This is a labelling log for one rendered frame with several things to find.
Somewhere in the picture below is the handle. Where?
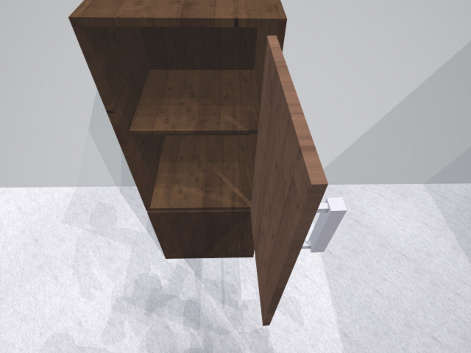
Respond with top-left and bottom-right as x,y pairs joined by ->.
301,197 -> 347,253

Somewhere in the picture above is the cupboard door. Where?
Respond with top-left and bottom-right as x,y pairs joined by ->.
250,35 -> 328,326

